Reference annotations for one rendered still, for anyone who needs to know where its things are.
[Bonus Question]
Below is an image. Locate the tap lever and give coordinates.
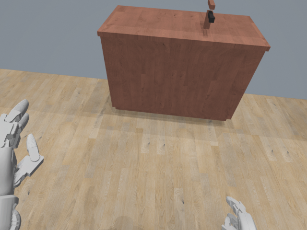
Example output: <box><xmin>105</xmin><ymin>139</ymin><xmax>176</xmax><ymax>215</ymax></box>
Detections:
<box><xmin>208</xmin><ymin>11</ymin><xmax>215</xmax><ymax>23</ymax></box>

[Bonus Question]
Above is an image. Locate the left robot hand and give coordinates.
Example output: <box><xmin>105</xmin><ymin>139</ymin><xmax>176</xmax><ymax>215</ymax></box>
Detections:
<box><xmin>0</xmin><ymin>99</ymin><xmax>44</xmax><ymax>196</ymax></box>

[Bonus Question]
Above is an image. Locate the counter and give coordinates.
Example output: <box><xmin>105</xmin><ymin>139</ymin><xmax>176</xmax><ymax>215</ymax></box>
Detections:
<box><xmin>97</xmin><ymin>0</ymin><xmax>271</xmax><ymax>121</ymax></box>

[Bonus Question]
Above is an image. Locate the right robot hand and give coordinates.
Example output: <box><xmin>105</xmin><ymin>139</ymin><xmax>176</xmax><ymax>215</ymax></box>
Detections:
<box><xmin>222</xmin><ymin>196</ymin><xmax>257</xmax><ymax>230</ymax></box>

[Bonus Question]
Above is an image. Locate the left robot forearm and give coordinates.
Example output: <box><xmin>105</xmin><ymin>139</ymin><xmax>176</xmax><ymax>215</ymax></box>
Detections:
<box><xmin>0</xmin><ymin>195</ymin><xmax>21</xmax><ymax>230</ymax></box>

